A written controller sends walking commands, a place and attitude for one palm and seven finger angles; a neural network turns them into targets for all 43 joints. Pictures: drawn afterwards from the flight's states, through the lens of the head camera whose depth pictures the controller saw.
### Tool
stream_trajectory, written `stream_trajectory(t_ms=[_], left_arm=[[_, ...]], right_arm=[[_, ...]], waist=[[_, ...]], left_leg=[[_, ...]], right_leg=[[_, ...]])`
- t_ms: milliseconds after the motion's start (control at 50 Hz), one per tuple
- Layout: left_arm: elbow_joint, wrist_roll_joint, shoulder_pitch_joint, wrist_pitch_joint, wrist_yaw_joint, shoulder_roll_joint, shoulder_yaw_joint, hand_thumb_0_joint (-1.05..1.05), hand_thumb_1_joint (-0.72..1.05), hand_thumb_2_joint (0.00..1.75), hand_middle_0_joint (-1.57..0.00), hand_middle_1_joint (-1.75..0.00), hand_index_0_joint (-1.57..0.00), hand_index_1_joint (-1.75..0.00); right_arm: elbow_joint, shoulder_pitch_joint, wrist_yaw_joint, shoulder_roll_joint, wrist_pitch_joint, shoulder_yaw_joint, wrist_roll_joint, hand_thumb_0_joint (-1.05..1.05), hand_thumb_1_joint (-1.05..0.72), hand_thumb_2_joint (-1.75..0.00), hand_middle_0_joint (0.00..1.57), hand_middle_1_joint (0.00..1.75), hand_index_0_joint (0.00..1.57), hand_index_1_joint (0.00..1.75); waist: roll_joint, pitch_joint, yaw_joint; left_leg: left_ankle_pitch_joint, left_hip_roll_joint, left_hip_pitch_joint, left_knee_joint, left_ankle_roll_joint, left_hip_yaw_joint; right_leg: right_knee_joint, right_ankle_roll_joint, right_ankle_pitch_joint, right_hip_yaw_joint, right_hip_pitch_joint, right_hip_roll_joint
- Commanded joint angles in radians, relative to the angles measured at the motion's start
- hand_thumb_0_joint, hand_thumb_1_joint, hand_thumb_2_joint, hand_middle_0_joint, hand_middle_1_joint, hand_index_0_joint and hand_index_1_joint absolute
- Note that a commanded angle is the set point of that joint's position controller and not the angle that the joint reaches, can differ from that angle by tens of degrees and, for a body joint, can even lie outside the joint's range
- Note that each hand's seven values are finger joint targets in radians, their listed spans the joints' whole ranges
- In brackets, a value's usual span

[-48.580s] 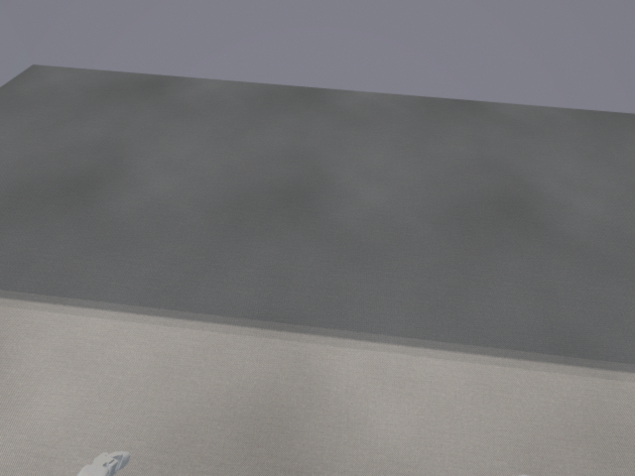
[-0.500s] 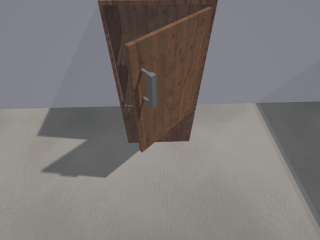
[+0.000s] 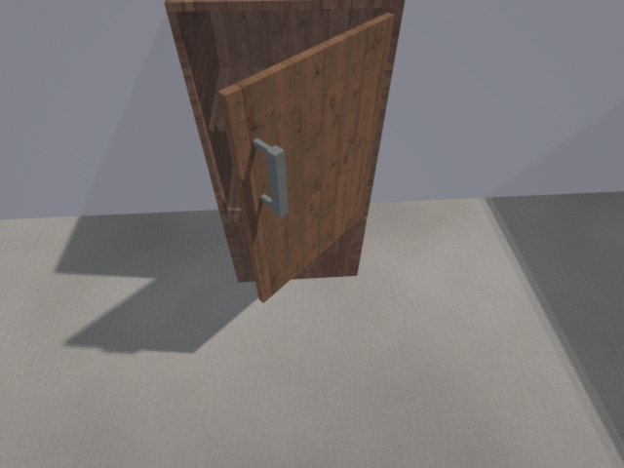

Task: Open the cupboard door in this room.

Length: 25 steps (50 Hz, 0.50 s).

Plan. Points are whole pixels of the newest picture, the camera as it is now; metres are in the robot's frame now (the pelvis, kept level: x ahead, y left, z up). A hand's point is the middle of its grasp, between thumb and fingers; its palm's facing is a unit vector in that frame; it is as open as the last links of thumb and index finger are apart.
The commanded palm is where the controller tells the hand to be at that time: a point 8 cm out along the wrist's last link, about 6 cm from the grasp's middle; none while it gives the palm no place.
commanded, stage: walk to a spot facing it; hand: left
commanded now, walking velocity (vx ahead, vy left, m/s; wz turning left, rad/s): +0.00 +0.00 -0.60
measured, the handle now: (270, 178) +0.58 +0.11 +0.02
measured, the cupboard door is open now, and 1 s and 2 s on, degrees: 43 43 43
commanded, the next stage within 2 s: none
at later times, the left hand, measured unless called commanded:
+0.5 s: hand out of the picture +0.08 +0.15 -0.16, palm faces -0.17 -0.94 -0.31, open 7.4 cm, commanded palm none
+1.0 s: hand (211, 455) +0.17 +0.17 -0.18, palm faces -0.44 -0.87 -0.24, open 7.4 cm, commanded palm none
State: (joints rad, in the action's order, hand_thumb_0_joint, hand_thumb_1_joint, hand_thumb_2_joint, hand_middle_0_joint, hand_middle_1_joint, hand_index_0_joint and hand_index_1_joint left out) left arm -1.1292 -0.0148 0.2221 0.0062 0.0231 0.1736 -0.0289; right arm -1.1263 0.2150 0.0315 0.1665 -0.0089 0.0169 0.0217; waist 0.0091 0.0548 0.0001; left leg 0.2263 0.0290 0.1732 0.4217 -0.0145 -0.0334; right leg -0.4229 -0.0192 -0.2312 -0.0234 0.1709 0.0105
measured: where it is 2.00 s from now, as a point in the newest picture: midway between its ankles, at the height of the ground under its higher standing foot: outside the picture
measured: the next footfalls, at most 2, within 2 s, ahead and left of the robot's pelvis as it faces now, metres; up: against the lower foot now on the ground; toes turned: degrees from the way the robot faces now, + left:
left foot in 0.90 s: +0.11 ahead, +0.09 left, +0.00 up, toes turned -30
right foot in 1.26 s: -0.02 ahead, -0.15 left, +0.00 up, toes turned -46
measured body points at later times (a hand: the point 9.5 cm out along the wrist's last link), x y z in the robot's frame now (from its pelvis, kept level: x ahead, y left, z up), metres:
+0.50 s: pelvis -0.01 -0.05 +0.00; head +0.04 -0.09 +0.44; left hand +0.09 +0.20 -0.14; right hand +0.01 -0.31 -0.17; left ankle -0.01 +0.12 -0.66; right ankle -0.02 -0.11 -0.74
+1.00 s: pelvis +0.02 +0.00 -0.01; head +0.08 +0.00 +0.44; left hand +0.19 +0.21 -0.16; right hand +0.00 -0.27 -0.13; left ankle +0.08 +0.11 -0.74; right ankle -0.06 -0.10 -0.68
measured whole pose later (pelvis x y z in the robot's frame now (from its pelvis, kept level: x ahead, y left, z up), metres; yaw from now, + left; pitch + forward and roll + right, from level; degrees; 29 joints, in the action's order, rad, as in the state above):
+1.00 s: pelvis +0.02 +0.00 -0.01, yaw -31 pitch +2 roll -1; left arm -0.93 -0.03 0.23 0.06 -0.01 0.28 -0.11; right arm -0.87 0.14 0.04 0.17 -0.01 0.02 0.03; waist -0.05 0.09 0.04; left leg 0.30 0.05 0.27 0.53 -0.01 -0.01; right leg -1.01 0.04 -0.48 0.08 0.48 0.09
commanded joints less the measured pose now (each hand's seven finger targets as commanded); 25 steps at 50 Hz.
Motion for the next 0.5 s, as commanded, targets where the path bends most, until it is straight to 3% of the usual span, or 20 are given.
stream_trajectory(t_ms=[0, 80, 120, 140, 160, 200, 240, 260, 280, 300, 320, 340, 360, 380, 440, 480], left_arm=[[0.065, 0.0, 0.032, 0.007, 0.0, 0.145, -0.052, 0.0, 0.9, 0.9, -0.2, -0.3, -0.2, -0.3], [0.117, -0.004, 0.003, 0.022, -0.012, 0.141, -0.065, 0.0, 0.9, 0.9, -0.2, -0.3, -0.2, -0.3], [0.142, -0.006, -0.005, 0.029, -0.02, 0.122, -0.069, 0.0, 0.9, 0.9, -0.2, -0.3, -0.2, -0.3], [0.157, -0.007, -0.017, 0.032, -0.024, 0.112, -0.07, 0.0, 0.9, 0.9, -0.2, -0.3, -0.2, -0.3], [0.171, -0.008, -0.026, 0.038, -0.028, 0.107, -0.072, 0.0, 0.9, 0.9, -0.2, -0.3, -0.2, -0.3], [0.184, -0.007, -0.02, 0.038, -0.032, 0.098, -0.075, 0.0, 0.9, 0.9, -0.2, -0.3, -0.2, -0.3], [0.18, -0.006, 0.029, 0.029, -0.038, 0.092, -0.076, 0.0, 0.9, 0.9, -0.2, -0.3, -0.2, -0.3], [0.166, -0.006, 0.085, 0.023, -0.039, 0.103, -0.081, 0.0, 0.9, 0.9, -0.2, -0.3, -0.2, -0.3], [0.154, -0.014, 0.134, 0.012, -0.032, 0.164, -0.093, 0.0, 0.9, 0.9, -0.2, -0.3, -0.2, -0.3], [0.154, -0.024, 0.154, 0.002, -0.013, 0.286, -0.118, 0.0, 0.9, 0.9, -0.2, -0.3, -0.2, -0.3], [0.152, -0.005, 0.168, 0.008, -0.003, 0.282, -0.113, 0.0, 0.9, 0.9, -0.2, -0.3, -0.2, -0.3], [0.17, -0.003, 0.123, 0.01, 0.0, 0.255, -0.106, 0.0, 0.9, 0.9, -0.2, -0.3, -0.2, -0.3], [0.189, -0.005, 0.064, 0.011, 0.004, 0.224, -0.103, 0.0, 0.9, 0.9, -0.2, -0.3, -0.2, -0.3], [0.199, -0.002, 0.037, 0.008, 0.006, 0.208, -0.097, 0.0, 0.9, 0.9, -0.2, -0.3, -0.2, -0.3], [0.204, 0.002, 0.069, -0.005, 0.012, 0.197, -0.094, 0.0, 0.9, 0.9, -0.2, -0.3, -0.2, -0.3], [0.206, 0.0, 0.089, -0.004, 0.012, 0.202, -0.094, 0.0, 0.9, 0.9, -0.2, -0.3, -0.2, -0.3]], right_arm=[[0.052, 0.069, 0.018, 0.119, -0.01, 0.039, -0.002, 0.0, -0.9, -0.9, 0.2, 0.3, 0.2, 0.3], [0.094, 0.067, 0.023, 0.152, -0.009, 0.057, 0.002, 0.0, -0.9, -0.9, 0.2, 0.3, 0.2, 0.3], [0.112, 0.064, 0.026, 0.184, -0.007, 0.068, 0.006, 0.0, -0.9, -0.9, 0.2, 0.3, 0.2, 0.3], [0.12, 0.068, 0.027, 0.197, -0.003, 0.072, 0.008, 0.0, -0.9, -0.9, 0.2, 0.3, 0.2, 0.3], [0.129, 0.065, 0.026, 0.202, 0.001, 0.074, 0.012, 0.0, -0.9, -0.9, 0.2, 0.3, 0.2, 0.3], [0.149, 0.039, 0.025, 0.197, 0.004, 0.072, 0.013, 0.0, -0.9, -0.9, 0.2, 0.3, 0.2, 0.3], [0.171, -0.005, 0.024, 0.208, 0.004, 0.075, 0.018, 0.0, -0.9, -0.9, 0.2, 0.3, 0.2, 0.3], [0.182, -0.026, 0.023, 0.212, 0.0, 0.077, 0.013, 0.0, -0.9, -0.9, 0.2, 0.3, 0.2, 0.3], [0.196, -0.037, 0.02, 0.183, -0.008, 0.077, -0.001, 0.0, -0.9, -0.9, 0.2, 0.3, 0.2, 0.3], [0.242, -0.047, 0.01, 0.106, -0.01, 0.064, -0.009, 0.0, -0.9, -0.9, 0.2, 0.3, 0.2, 0.3], [0.237, -0.066, 0.01, 0.143, -0.022, 0.068, -0.007, 0.0, -0.9, -0.9, 0.2, 0.3, 0.2, 0.3], [0.23, -0.058, 0.003, 0.132, -0.024, 0.069, -0.009, 0.0, -0.9, -0.9, 0.2, 0.3, 0.2, 0.3], [0.224, -0.079, 0.004, 0.133, -0.027, 0.072, -0.007, 0.0, -0.9, -0.9, 0.2, 0.3, 0.2, 0.3], [0.224, -0.087, 0.003, 0.139, -0.029, 0.072, -0.006, 0.0, -0.9, -0.9, 0.2, 0.3, 0.2, 0.3], [0.224, -0.087, 0.0, 0.12, -0.032, 0.068, -0.008, 0.0, -0.9, -0.9, 0.2, 0.3, 0.2, 0.3], [0.237, -0.111, 0.002, 0.12, -0.036, 0.065, -0.008, 0.0, -0.9, -0.9, 0.2, 0.3, 0.2, 0.3]], waist=[[-0.016, -0.007, -0.011], [0.033, -0.018, -0.016], [0.139, -0.007, -0.015], [0.202, -0.009, -0.016], [0.222, -0.012, -0.015], [0.184, -0.037, -0.001], [0.139, -0.05, 0.034], [0.085, -0.074, 0.06], [-0.099, -0.088, 0.08], [-0.418, -0.072, 0.085], [-0.298, -0.062, 0.096], [-0.197, -0.042, 0.061], [-0.209, -0.026, 0.041], [-0.185, -0.02, 0.029], [-0.082, -0.102, 0.027], [-0.078, -0.11, 0.035]], left_leg=[[-0.075, 0.092, -0.011, 0.016, 0.023, 0.004], [-0.035, 0.158, -0.016, -0.018, 0.051, 0.047], [0.013, 0.246, -0.005, -0.094, 0.101, 0.128], [-0.03, 0.307, 0.006, -0.136, 0.141, 0.167], [-0.098, 0.347, 0.001, -0.153, 0.176, 0.175], [-0.199, 0.368, -0.011, -0.114, 0.196, 0.141], [-0.308, 0.321, 0.021, -0.001, 0.145, 0.037], [-0.273, 0.271, 0.037, 0.1, 0.098, -0.017], [-0.081, 0.158, 0.122, 0.281, 0.026, -0.091], [0.361, 0.001, 0.375, 0.544, -0.035, -0.133], [0.395, 0.014, 0.387, 0.681, -0.024, 0.006], [0.323, 0.036, 0.411, 0.73, -0.022, 0.042], [0.266, 0.044, 0.428, 0.752, -0.028, 0.053], [0.218, 0.047, 0.429, 0.762, -0.035, 0.061], [0.147, 0.037, 0.419, 0.73, -0.047, 0.067], [0.144, 0.028, 0.417, 0.702, -0.052, 0.072]], right_leg=[[0.028, -0.039, 0.203, 0.135, 0.091, -0.119], [-0.074, -0.03, 0.162, 0.126, 0.161, -0.065], [-0.213, -0.012, 0.042, 0.078, 0.215, -0.011], [-0.334, -0.003, -0.116, 0.041, 0.23, 0.003], [-0.439, 0.005, -0.239, 0.022, 0.254, -0.003], [-0.474, 0.002, -0.288, 0.038, 0.247, -0.036], [-0.315, 0.002, -0.2, 0.011, 0.142, -0.038], [-0.17, 0.004, -0.066, 0.0, 0.061, -0.03], [0.031, -0.022, 0.173, 0.143, -0.019, -0.103], [0.129, -0.105, 0.45, 0.515, -0.11, -0.349], [0.107, -0.155, 0.507, 0.506, -0.091, -0.363], [0.101, -0.186, 0.385, 0.448, -0.066, -0.332], [0.092, -0.169, 0.348, 0.448, -0.04, -0.271], [0.082, -0.157, 0.375, 0.414, -0.041, -0.247], [0.049, -0.116, 0.511, 0.37, -0.135, -0.212], [0.052, -0.124, 0.496, 0.386, -0.139, -0.206]])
